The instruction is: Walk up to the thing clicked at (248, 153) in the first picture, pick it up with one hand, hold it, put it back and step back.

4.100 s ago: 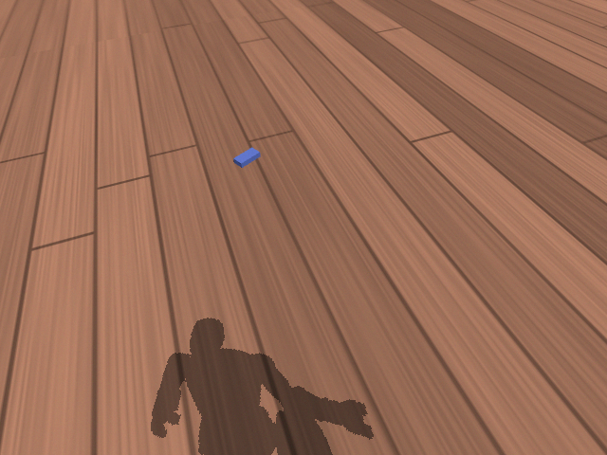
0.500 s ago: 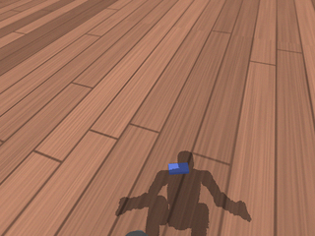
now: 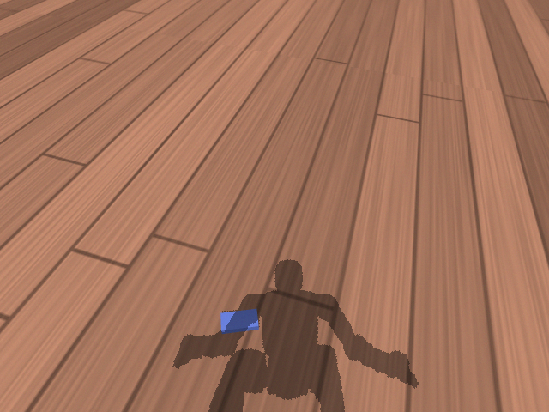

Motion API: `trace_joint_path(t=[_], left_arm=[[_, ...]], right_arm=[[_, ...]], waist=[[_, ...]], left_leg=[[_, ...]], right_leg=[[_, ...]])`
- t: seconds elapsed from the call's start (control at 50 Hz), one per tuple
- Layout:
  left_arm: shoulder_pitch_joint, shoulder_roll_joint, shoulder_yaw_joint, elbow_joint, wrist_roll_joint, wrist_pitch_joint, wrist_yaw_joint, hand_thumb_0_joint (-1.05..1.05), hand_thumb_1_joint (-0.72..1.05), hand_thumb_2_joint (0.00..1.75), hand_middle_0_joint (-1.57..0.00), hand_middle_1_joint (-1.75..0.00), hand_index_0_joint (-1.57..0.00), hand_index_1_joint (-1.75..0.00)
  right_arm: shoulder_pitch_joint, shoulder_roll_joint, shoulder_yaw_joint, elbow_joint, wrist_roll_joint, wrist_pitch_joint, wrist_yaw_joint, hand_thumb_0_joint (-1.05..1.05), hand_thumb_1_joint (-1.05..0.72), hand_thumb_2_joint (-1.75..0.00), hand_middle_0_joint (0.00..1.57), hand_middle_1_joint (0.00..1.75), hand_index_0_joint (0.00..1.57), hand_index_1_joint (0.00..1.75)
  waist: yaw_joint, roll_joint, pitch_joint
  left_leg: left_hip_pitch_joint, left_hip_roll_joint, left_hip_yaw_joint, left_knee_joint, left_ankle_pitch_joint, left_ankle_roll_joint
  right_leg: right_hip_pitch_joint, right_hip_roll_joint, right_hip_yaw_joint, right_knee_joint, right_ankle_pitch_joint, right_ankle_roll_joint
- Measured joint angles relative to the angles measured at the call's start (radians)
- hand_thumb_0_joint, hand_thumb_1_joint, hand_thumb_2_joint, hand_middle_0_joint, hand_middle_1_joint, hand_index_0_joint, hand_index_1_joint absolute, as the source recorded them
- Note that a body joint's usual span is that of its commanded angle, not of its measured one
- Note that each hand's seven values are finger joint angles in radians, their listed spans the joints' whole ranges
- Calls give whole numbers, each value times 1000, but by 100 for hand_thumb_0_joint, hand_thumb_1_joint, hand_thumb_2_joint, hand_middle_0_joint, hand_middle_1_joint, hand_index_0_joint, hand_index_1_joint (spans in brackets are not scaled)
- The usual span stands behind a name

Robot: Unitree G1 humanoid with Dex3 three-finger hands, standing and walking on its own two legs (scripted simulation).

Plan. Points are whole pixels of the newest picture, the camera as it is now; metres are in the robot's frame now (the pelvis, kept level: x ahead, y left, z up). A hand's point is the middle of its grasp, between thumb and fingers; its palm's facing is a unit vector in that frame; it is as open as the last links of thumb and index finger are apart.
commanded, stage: walk up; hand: left
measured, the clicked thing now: (239, 321) +0.58 +0.13 -0.73
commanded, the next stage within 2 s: none
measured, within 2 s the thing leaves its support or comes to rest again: neither
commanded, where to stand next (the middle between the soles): +0.23 -0.12 m, yaw +5 degrees
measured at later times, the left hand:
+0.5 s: hand out of the picture +0.15 +0.14 -0.15, palm faces -0.01 -0.95 -0.30, open 7.4 cm
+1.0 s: hand (193, 401) +0.20 +0.15 -0.14, palm faces +0.08 -0.87 -0.48, open 7.4 cm
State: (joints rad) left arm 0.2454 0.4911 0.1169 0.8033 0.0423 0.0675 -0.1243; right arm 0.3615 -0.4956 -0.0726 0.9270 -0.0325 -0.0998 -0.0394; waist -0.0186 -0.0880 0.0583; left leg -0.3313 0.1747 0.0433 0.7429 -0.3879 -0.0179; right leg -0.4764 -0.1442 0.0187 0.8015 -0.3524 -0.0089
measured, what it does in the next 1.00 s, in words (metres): steps to the right: right foot, then left foot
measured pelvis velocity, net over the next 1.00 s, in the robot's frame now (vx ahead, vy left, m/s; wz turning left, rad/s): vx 0.15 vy -0.16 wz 0.12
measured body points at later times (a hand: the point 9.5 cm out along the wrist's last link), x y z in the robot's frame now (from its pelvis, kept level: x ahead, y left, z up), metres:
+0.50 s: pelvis +0.12 -0.12 +0.01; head +0.14 -0.09 +0.46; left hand +0.15 +0.19 -0.13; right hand +0.20 -0.44 -0.08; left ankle +0.17 -0.01 -0.71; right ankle +0.13 -0.24 -0.66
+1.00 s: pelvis +0.15 -0.16 +0.00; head +0.19 -0.16 +0.44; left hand +0.19 +0.20 -0.10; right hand +0.27 -0.47 -0.12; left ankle +0.14 -0.02 -0.71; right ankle +0.21 -0.31 -0.70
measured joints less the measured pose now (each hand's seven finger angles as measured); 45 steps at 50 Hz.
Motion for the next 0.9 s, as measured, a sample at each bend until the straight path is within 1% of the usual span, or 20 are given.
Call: trace_joint_path(t=[0.02,0.04,0.08,0.1,0.14,0.22,0.26,0.3,0.34,0.38,0.42,0.48,0.56,0.62,0.64,0.66,0.7,0.76,0.82,0.9], left_arm=[[0,3,6,0,2,-10,3,0,91,89,-21,-30,-20,-30],[-3,-1,10,-1,7,-21,8,0,91,89,-21,-30,-20,-30],[-2,-15,3,-6,6,-38,23,0,91,89,-21,-30,-20,-30],[2,-27,-4,-7,0,-42,29,0,91,89,-20,-30,-20,-30],[18,-48,-19,-4,-6,-49,37,0,91,89,-21,-30,-20,-30],[56,-63,-37,9,-8,-55,47,0,91,89,-21,-30,-20,-30],[75,-62,-43,10,-7,-56,49,0,91,89,-21,-30,-20,-30],[90,-58,-52,13,-10,-53,53,0,91,89,-21,-30,-20,-30],[102,-56,-64,21,-20,-47,59,0,91,89,-21,-30,-20,-30],[92,-66,-72,41,-31,-38,69,1,91,89,-21,-30,-20,-30],[74,-81,-83,53,-30,-27,76,1,91,89,-21,-30,-20,-30],[49,-83,-88,58,-28,-28,78,1,91,89,-21,-30,-20,-30],[25,-80,-80,69,-35,-57,80,1,91,89,-21,-30,-20,-30],[7,-73,-75,87,-39,-80,94,0,91,89,-21,-30,-20,-30],[1,-71,-73,95,-37,-90,102,0,91,89,-21,-30,-20,-30],[-9,-76,-71,103,-32,-98,112,0,91,89,-21,-30,-20,-30],[-24,-80,-80,113,-28,-104,123,0,91,89,-21,-30,-20,-30],[-47,-91,-90,118,-25,-108,134,0,91,89,-21,-30,-20,-30],[-60,-92,-92,115,-20,-113,142,0,90,89,-21,-30,-20,-30],[-66,-75,-87,111,-16,-115,149,0,90,89,-21,-30,-20,-30]], right_arm=[[0,-12,-4,6,-2,8,-3,0,-90,-90,21,30,21,30],[-4,-23,-9,17,-2,20,-8,0,-90,-90,21,30,21,30],[-24,-23,-14,46,11,48,-24,1,-90,-90,21,30,20,30],[-37,-21,-12,58,19,54,-27,1,-90,-90,21,30,20,30],[-57,-11,-3,65,28,44,-21,1,-90,-90,20,30,20,30],[-71,32,20,45,28,10,6,1,-91,-90,20,30,20,30],[-73,57,29,32,26,2,16,1,-91,-90,20,30,20,30],[-73,80,36,18,25,-4,23,0,-90,-90,21,30,20,30],[-66,93,40,-1,23,-16,26,0,-90,-90,21,30,20,30],[-75,102,37,-19,12,-20,19,0,-90,-90,21,30,20,30],[-84,106,39,-37,21,-13,18,0,-90,-90,21,30,20,30],[-88,115,41,-46,27,-1,15,0,-90,-90,21,30,21,30],[-94,98,43,-39,16,21,28,0,-90,-90,21,30,21,30],[-105,77,42,-31,16,53,40,0,-90,-90,21,30,20,30],[-110,71,40,-28,19,67,41,0,-90,-90,21,30,20,30],[-122,65,37,-20,21,83,40,0,-90,-90,21,30,20,30],[-148,65,31,-4,22,112,37,0,-90,-90,21,30,20,30],[-177,55,21,9,25,127,43,1,-91,-90,20,30,20,30],[-193,48,12,17,21,131,53,0,-91,-90,20,30,20,30],[-209,49,5,30,17,136,63,0,-91,-90,20,30,20,30]], waist=[[3,18,-4],[5,44,0],[17,63,3],[27,72,6],[42,87,9],[66,82,11],[79,71,14],[87,56,17],[84,41,15],[64,19,30],[45,18,44],[29,7,51],[10,24,46],[-1,54,38],[1,69,38],[3,90,43],[8,105,46],[13,126,57],[19,137,62],[28,133,63]], left_leg=[[-15,25,-18,45,-36,19],[-43,41,-51,127,-84,40],[-118,-13,-104,325,-137,52],[-149,-42,-105,393,-127,55],[-196,-76,-65,444,-88,57],[-219,-112,33,303,-72,52],[-206,-128,60,203,-49,53],[-174,-146,72,101,13,59],[-105,-169,76,-40,128,68],[-90,-188,76,-36,140,89],[-74,-183,69,-26,117,92],[-31,-170,60,-71,123,75],[-10,-139,36,-89,118,48],[-39,-111,5,-17,73,27],[-56,-98,-7,26,47,26],[-73,-89,-31,70,23,36],[-108,-116,-70,159,-66,45],[-143,-141,-83,256,-94,49],[-149,-140,-72,278,-89,44],[-108,-131,-58,192,-107,36]], right_leg=[[13,20,-16,-8,28,20],[12,41,-39,28,16,36],[13,56,-65,72,-24,38],[28,64,-74,63,-30,30],[65,81,-91,21,-27,8],[137,108,-119,-60,-23,-30],[167,120,-130,-86,-29,-39],[191,129,-140,-94,-45,-42],[198,129,-146,-59,-85,-42],[162,121,-118,60,-113,-38],[100,139,-71,213,-163,-26],[22,122,-30,295,-123,-18],[8,68,-18,128,-50,-2],[73,68,-16,-61,45,5],[87,79,-19,-89,66,27],[83,93,-30,-69,57,38],[69,97,-38,-33,34,35],[71,88,-45,-34,30,26],[71,74,-52,-39,29,25],[61,56,-55,-32,23,31]])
